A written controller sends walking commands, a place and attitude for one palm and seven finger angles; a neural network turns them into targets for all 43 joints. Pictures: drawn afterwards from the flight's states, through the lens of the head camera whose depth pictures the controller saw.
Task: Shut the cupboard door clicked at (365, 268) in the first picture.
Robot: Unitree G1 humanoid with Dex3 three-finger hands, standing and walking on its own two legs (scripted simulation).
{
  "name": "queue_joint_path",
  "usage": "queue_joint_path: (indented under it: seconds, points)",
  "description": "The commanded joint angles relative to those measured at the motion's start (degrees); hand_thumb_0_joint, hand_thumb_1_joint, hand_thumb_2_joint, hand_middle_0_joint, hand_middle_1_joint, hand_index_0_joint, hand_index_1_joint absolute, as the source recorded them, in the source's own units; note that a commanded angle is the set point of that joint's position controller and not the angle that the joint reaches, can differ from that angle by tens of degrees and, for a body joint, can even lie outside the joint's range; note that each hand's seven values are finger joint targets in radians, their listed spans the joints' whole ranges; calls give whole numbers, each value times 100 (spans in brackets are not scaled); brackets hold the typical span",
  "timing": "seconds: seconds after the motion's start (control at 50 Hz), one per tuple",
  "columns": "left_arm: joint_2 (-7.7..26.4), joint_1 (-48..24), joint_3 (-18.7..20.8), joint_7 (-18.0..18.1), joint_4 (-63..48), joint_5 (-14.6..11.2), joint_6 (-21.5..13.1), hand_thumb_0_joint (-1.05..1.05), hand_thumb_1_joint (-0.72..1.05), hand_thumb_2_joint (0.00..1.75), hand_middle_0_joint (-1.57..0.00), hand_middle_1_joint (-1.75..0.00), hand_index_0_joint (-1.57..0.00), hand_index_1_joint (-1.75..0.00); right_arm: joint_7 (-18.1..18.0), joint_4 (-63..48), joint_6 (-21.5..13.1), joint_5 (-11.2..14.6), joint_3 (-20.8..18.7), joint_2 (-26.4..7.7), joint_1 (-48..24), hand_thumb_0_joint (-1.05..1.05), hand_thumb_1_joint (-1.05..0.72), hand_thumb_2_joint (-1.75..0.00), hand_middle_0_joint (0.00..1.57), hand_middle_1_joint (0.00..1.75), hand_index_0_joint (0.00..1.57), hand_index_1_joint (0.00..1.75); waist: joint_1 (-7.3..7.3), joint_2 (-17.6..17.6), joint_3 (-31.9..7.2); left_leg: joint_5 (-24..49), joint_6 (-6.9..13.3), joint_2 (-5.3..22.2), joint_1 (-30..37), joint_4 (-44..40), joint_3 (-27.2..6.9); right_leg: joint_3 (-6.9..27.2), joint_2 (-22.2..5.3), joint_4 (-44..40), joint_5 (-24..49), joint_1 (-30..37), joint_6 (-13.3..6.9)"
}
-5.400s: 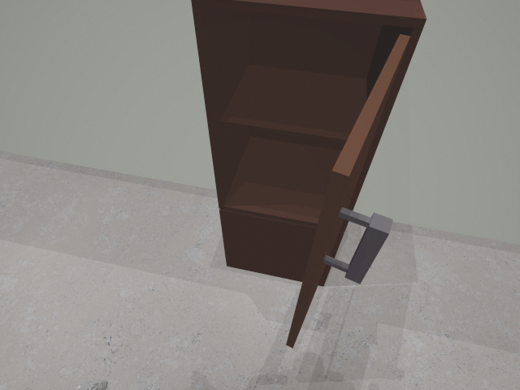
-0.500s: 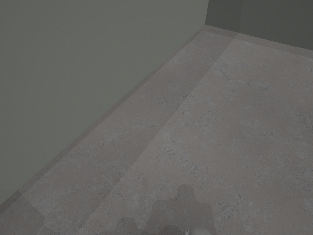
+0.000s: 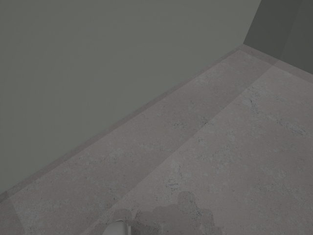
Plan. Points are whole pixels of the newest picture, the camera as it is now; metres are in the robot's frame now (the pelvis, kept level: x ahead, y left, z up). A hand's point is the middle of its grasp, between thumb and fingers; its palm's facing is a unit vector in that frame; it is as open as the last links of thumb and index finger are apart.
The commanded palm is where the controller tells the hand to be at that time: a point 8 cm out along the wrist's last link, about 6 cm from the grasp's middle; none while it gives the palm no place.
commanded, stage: walk to a spot facing it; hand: left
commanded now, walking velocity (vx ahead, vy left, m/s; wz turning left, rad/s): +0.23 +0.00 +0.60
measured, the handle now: out of the picture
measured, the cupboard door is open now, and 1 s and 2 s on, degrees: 100 100 100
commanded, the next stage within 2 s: turn to face it in 0.02 s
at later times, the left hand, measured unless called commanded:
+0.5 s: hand (85, 215) +0.20 +0.21 -0.15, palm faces +0.27 -0.94 -0.23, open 7.4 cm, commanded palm none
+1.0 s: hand out of the picture +0.04 +0.20 -0.18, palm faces +0.61 -0.76 -0.24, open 7.4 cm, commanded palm none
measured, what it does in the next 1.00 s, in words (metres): walks ahead, turning left: left foot, then right foot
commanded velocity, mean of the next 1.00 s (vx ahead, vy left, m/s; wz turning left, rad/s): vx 0.02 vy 0.00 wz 0.59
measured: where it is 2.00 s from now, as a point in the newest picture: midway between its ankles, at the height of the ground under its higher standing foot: outside the picture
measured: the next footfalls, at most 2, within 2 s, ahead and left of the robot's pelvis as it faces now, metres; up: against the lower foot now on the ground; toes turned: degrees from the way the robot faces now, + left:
left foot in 0.08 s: +0.19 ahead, +0.12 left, +0.00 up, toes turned +12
right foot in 0.52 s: +0.27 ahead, -0.09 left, +0.00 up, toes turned +12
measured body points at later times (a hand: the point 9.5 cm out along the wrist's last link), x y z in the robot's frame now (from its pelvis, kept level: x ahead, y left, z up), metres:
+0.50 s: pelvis +0.14 +0.00 +0.00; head +0.17 +0.00 +0.45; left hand +0.19 +0.26 -0.13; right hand +0.25 -0.21 -0.15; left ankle +0.15 +0.11 -0.73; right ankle +0.22 -0.11 -0.71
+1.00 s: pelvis +0.14 +0.01 -0.01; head +0.16 +0.04 +0.44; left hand +0.01 +0.24 -0.16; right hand +0.40 -0.13 -0.12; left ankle +0.09 +0.10 -0.73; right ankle +0.23 -0.10 -0.72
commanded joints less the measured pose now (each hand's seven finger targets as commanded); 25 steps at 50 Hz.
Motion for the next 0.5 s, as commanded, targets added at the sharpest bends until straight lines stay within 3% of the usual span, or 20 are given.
queue_joint_path:
  seconds: [0.0,0.02,0.04,0.06,0.08,0.1,0.14,0.16,0.18,0.2,0.3,0.38,0.44,0.46,0.48]
  points:
    - [1159,-180,253,-31,-347,-29,-12,0,90,90,-20,-30,-20,-30,103,-330,-149,-37,-98,-279,613,0,-90,-90,20,30,20,30,-342,-700,74,246,39,-281,1367,-928,475,182,-1189,-321,1501,-624,-684]
    - [1175,-214,270,-55,-383,-57,15,0,90,90,-20,-30,-20,-30,74,-182,-177,-68,-185,-533,1201,0,-90,-90,20,30,20,30,-645,-245,-285,405,72,-520,2204,-1406,556,-49,-1023,846,2031,-651,-559]
    - [946,-74,235,-117,-472,-112,77,0,90,90,-20,-30,-20,-30,4,-20,-202,-105,-323,-1125,1889,0,-90,-90,20,30,20,30,-943,1202,-703,277,296,-225,3115,-2076,-368,-113,-468,2797,1349,-1278,-331]
    - [560,-117,131,-188,-839,-207,126,0,90,90,-20,-30,-20,-30,-83,-15,-260,-108,-404,-1724,2138,0,-90,-90,20,30,20,30,-931,2817,-657,1480,937,1354,3675,-3046,-3041,251,477,4607,-1757,-3032,69]
    - [661,-538,45,-154,-1101,-183,168,0,90,90,-20,-30,-20,-30,-188,-47,-224,-8,-312,-1842,1984,0,-90,-90,20,30,20,30,-857,1810,-795,1229,1293,1811,3590,-3413,-4051,1144,386,5079,-1602,-3409,-35]
    - [591,-445,73,-108,-971,-183,171,0,90,90,-20,-30,-20,-30,-272,-185,-226,-8,-274,-1760,1370,0,-90,-90,20,30,20,30,-587,1505,-833,939,1287,1848,3324,-3359,-3807,1372,190,5344,-1118,-3541,-86]
    - [721,-185,109,-145,-653,-109,218,0,90,90,-20,-30,-20,-30,-303,-454,-278,-31,-77,-1194,526,0,-90,-90,20,30,20,30,-211,1004,-237,800,1041,1190,2040,-3278,-2723,1446,-62,4874,-440,-3055,-45]
    - [667,52,103,-159,-537,-98,284,0,90,90,-20,-30,-20,-30,-297,-502,-296,-38,-31,-1068,224,0,-90,-90,20,30,20,30,-6,891,-189,1055,923,935,1585,-3293,-2257,1419,-34,4544,-213,-2657,-15]
    - [623,280,90,-165,-477,-111,341,0,90,90,-20,-30,-20,-30,-284,-536,-302,-27,-23,-1057,-2,0,-90,-90,20,30,20,30,137,917,-266,1159,878,783,1350,-3328,-1918,1358,7,4270,-65,-2334,10]
    - [607,396,80,-152,-452,-120,394,0,90,90,-20,-30,-20,-30,-271,-557,-296,-18,-28,-1041,-69,0,-90,-90,20,30,20,30,175,822,-393,1196,892,683,1271,-3377,-1809,1338,72,4058,28,-2167,31]
    - [534,45,60,-86,-739,-159,469,0,90,90,-20,-30,-20,-30,-250,-479,-174,-5,-106,-1072,28,0,-90,-90,20,30,20,30,61,409,-348,1284,1087,657,1599,-3418,-2002,1350,241,2885,121,-2234,99]
    - [480,-190,42,-35,-947,-178,455,0,90,90,-20,-30,-20,-30,-252,-443,-60,-14,-178,-1048,57,0,-90,-90,20,30,20,30,-29,593,-351,1590,1116,588,1804,-3127,-2200,1284,458,1838,-75,-1928,78]
    - [432,89,50,4,-918,-209,399,0,90,90,-20,-30,-20,-30,-268,-512,27,-15,-223,-1029,-127,0,-90,-90,20,30,20,30,87,778,-372,2028,991,438,1451,-2719,-2343,1166,720,863,38,-1006,2]
    - [472,339,62,21,-859,-215,366,0,90,90,-20,-30,-20,-30,-267,-551,45,3,-231,-996,-244,0,-90,-90,20,30,20,30,239,645,-397,1976,853,302,1212,-2449,-2301,1153,735,211,462,-502,-26]
    - [652,611,95,44,-811,-191,302,0,90,90,-20,-30,-20,-30,-245,-602,45,42,-235,-861,-289,0,-90,-90,20,30,20,30,364,209,-422,1456,565,-33,799,-1939,-2056,1411,469,-612,982,135,-85]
